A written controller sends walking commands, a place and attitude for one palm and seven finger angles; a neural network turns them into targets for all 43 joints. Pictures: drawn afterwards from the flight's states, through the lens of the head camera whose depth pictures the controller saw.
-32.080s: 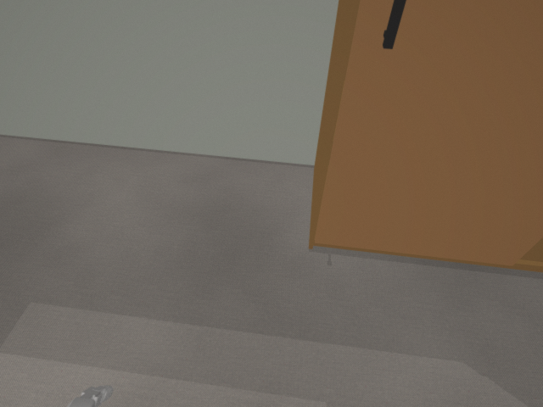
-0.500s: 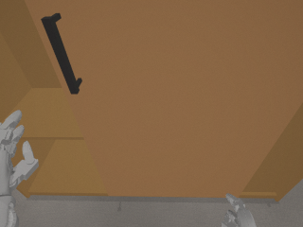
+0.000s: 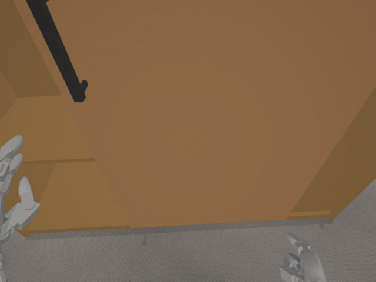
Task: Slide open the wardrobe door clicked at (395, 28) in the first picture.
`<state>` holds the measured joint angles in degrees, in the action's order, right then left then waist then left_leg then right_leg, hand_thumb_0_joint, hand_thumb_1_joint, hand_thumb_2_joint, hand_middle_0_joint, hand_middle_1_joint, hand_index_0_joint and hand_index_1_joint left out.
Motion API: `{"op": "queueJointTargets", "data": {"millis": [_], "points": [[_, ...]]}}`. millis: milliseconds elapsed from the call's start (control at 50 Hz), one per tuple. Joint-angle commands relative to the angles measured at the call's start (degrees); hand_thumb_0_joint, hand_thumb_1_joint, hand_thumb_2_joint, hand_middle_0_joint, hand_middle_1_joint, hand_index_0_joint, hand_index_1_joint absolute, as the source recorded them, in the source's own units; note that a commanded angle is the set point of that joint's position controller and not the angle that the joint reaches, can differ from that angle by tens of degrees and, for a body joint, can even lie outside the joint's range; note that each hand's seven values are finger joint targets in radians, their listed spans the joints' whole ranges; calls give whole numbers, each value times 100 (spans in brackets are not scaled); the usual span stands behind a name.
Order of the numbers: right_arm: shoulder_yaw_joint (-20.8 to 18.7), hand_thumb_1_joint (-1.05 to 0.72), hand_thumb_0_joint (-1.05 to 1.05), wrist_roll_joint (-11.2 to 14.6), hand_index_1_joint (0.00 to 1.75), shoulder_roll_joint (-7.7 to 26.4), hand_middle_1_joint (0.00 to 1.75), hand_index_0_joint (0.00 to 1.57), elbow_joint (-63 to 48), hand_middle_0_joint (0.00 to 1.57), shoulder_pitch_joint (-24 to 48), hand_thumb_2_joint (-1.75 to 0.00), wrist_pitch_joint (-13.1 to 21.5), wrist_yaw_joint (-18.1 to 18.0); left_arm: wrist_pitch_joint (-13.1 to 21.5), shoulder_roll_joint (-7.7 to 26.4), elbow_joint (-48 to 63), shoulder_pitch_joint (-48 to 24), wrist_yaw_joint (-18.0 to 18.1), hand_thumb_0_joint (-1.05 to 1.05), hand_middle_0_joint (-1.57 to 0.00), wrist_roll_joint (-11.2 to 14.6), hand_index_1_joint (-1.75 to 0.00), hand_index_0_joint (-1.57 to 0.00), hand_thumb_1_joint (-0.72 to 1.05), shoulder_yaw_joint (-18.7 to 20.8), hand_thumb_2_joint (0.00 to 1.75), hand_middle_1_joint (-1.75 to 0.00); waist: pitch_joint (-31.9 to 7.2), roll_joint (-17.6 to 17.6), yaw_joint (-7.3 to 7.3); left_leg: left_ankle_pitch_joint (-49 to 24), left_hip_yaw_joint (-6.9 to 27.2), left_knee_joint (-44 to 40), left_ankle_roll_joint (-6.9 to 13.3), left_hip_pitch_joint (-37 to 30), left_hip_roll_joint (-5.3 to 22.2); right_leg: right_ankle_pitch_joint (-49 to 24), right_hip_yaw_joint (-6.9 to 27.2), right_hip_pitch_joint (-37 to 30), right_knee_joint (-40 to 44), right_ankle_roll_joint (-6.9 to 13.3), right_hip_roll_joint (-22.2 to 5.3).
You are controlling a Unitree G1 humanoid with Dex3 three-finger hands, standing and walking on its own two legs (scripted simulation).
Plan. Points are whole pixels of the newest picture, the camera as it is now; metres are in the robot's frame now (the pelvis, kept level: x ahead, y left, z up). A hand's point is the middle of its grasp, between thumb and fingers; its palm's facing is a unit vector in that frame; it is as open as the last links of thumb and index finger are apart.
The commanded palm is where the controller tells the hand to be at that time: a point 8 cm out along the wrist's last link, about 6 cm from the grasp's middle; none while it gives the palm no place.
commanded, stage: step back with the hand held close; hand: left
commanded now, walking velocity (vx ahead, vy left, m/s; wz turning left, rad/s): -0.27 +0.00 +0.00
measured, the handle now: (64, 51) +0.49 +0.29 +0.27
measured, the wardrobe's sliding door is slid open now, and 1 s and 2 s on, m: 0.56 0.56 0.56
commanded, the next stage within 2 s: stop stepping back and stand still in 0.76 s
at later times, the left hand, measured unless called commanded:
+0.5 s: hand out of the picture +0.08 +0.31 +0.16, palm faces +0.55 -0.73 -0.40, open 7.4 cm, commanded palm +0.03 +0.34 +0.18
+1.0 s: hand out of the picture -0.04 +0.36 +0.18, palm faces +0.55 -0.78 -0.29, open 7.4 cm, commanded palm -0.09 +0.38 +0.18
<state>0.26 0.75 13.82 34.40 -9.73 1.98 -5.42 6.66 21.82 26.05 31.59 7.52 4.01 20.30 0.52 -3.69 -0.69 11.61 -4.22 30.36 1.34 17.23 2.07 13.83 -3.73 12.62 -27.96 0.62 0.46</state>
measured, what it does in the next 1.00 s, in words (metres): walks backwards: right foot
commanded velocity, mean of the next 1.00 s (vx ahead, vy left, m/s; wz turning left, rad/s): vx -0.22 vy -0.01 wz -0.07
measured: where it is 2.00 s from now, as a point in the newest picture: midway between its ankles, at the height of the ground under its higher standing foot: outside the picture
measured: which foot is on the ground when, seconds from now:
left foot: down 0.00-0.82, up 0.84-1.00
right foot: down 0.00-0.56, up 0.58-0.82, down 0.84-1.00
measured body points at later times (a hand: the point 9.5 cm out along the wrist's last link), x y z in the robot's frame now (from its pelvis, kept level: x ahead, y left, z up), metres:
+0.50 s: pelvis -0.09 +0.03 -0.01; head -0.09 +0.04 +0.44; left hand +0.05 +0.34 +0.18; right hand +0.10 -0.19 -0.09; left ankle +0.04 +0.11 -0.72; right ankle +0.01 -0.10 -0.74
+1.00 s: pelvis -0.22 +0.07 -0.01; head -0.25 +0.10 +0.44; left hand -0.08 +0.39 +0.19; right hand -0.02 -0.13 -0.06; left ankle -0.18 +0.16 -0.72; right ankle -0.28 -0.08 -0.73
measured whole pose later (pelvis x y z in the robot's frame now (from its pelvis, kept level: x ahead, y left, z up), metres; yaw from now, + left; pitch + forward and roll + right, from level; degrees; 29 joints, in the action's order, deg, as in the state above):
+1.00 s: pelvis -0.22 +0.07 -0.01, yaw +1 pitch -1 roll -1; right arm 2.8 0.5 9.9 37.6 -10.1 6.5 -3.4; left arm 11.5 22.5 26.6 23.3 8.6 2.9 22.9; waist -3.4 3.2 -4.2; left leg 16.1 -3.4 42.0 -1.6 23.7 0.0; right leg 21.6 4.6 8.0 -31.0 -1.4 0.5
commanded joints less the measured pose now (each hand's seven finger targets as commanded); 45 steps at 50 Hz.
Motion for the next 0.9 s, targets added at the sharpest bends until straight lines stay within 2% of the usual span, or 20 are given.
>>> {"op": "queueJointTargets", "data": {"millis": [0,80,180,260,320,400,440,480,500,540,560,620,700,760,780,800,820,840,860,880], "points": [[-186,-90,0,6,30,584,30,20,-1035,20,586,-90,218,-97,400,1350,1333,-253,229,0,-20,17,-30,-20,90,1134,90,-30,-881,149,-49,-1573,613,-197,-15,-528,402,-1132,631,198,364,30,-556],[-159,-90,0,8,30,608,30,20,-1047,20,506,-90,234,-103,447,1138,1099,-333,249,0,-20,-15,-30,-20,90,973,90,-30,-547,-39,-54,-279,831,-707,79,106,564,103,604,268,342,-32,-303],[-186,-90,0,-6,30,709,30,20,-1071,20,468,-90,407,-119,624,944,1105,-585,291,0,-20,-193,-30,-20,90,900,90,-30,-412,-668,-69,2488,1307,-1711,334,1654,878,581,390,-689,-491,-121,52],[-222,-90,0,-11,30,679,30,20,-1090,20,409,-90,548,-94,749,1012,1163,-576,274,0,-20,-260,-30,-20,90,996,90,-30,-482,-561,-88,2751,1395,-1744,369,1889,847,386,435,-894,-656,-74,179],[-225,-90,0,-43,30,588,30,20,-1067,20,373,-90,608,-72,820,1120,1283,-503,265,0,-20,-251,-30,-20,90,1071,90,-30,-452,-9,-44,2472,1066,-1042,228,1483,463,862,1020,-247,93,112,-111],[-241,-90,0,-126,30,519,30,20,-733,20,195,-90,618,16,861,1210,1338,-796,355,0,-20,-225,-30,-20,90,1018,90,-30,-364,923,54,1390,593,1017,-131,-104,-37,1811,2384,1918,1381,713,-1261],[-199,-90,0,-112,30,456,30,20,-657,20,192,-90,620,29,819,1107,1259,-982,411,0,-20,-241,-30,-20,90,849,90,-30,-449,1078,111,1121,584,1167,-123,-368,-16,1409,2176,2066,1217,670,-1377],[-215,-90,0,-85,30,526,30,20,-670,20,232,-90,610,1,804,1100,1173,-1099,420,0,-20,-236,-30,-20,90,853,90,-30,-365,869,109,1300,860,493,1,-240,163,1611,1655,2077,840,409,-947],[-223,-90,0,-87,30,616,30,20,-722,20,333,-90,611,-43,802,1174,1214,-1154,409,0,-20,-227,-30,-20,90,903,90,-30,-265,343,91,1668,1167,-167,92,-2,384,1826,1313,2035,456,222,-537],[-233,-90,0,-74,30,753,30,20,-879,20,475,-90,702,-117,857,1041,1311,-1087,376,0,-20,-293,-30,-20,90,1007,90,-30,-439,-1511,-23,4019,2574,-2333,599,2154,1585,1238,352,94,-2507,-176,514],[-269,-90,0,-139,30,621,30,20,-871,20,453,-90,724,-114,835,1229,1328,-1120,362,0,-20,-296,-30,-20,90,1147,90,-30,-644,-1521,-78,3748,2624,-2746,665,2788,1805,1386,384,-562,-3957,-156,665],[-414,-90,0,-128,30,564,30,20,-799,20,511,-90,888,2,986,1454,1773,-1083,283,0,-20,-102,-30,-20,90,1310,90,-30,-1172,-500,-152,2180,1612,-2167,255,1032,1451,1703,327,309,-3878,-67,587],[-353,-90,0,-47,30,449,30,20,-781,20,611,-90,994,138,888,1175,1631,-291,265,0,-20,50,-30,-20,90,1163,90,-30,-1311,-1275,-127,2078,658,-2446,-189,429,1276,1967,-145,-115,-2379,56,581],[-311,-90,0,-127,30,428,30,20,-618,20,520,-90,909,219,899,1251,1732,-719,255,0,-20,164,-30,-20,90,1137,90,-30,-1169,-984,-12,1557,338,-1994,-914,-124,1139,2390,18,-120,-15,381,437],[-310,-90,0,-119,30,372,30,20,-526,20,457,-90,839,255,939,1302,1727,-838,273,0,-20,124,-30,-20,90,1109,90,-30,-1081,-198,-3,1144,6,-559,-1123,-580,774,2252,1027,513,1219,777,-221],[-291,-90,0,-103,30,307,30,20,-389,20,428,-90,767,287,1005,1571,1728,-930,360,0,-20,-6,-30,-20,90,1221,90,-30,-851,1380,-45,692,101,1869,-978,-876,340,2028,3462,1851,2151,1303,-1806],[-211,-90,0,-152,30,344,30,20,-413,20,777,-90,793,246,1066,1587,1663,-1582,386,0,-20,-159,-30,-20,90,1019,90,-30,-4,1715,-118,1675,311,3145,-777,362,-74,-350,3629,2025,2107,1564,-2395],[-96,-90,0,-187,30,341,30,20,-478,20,882,-90,832,246,1156,1751,1661,-1679,436,0,-20,-164,-30,-20,90,1311,90,-30,-138,1401,-87,1763,476,3604,-672,885,-121,-2984,2725,1213,1473,1344,-2146],[-81,-90,0,-80,30,228,30,20,-523,20,681,-90,821,268,1005,1332,1082,-1477,293,0,-20,-106,-30,-20,90,890,90,-30,-723,1489,-87,1384,581,3205,-567,1448,-136,-4080,2055,-241,705,932,-1585],[-191,-90,0,58,30,362,30,20,-646,20,620,-90,814,203,805,1103,987,-1584,190,0,-20,-90,-30,-20,90,643,90,-30,-496,1869,-24,1259,500,2868,-463,1456,-141,-4528,1864,-511,361,762,-1308]]}}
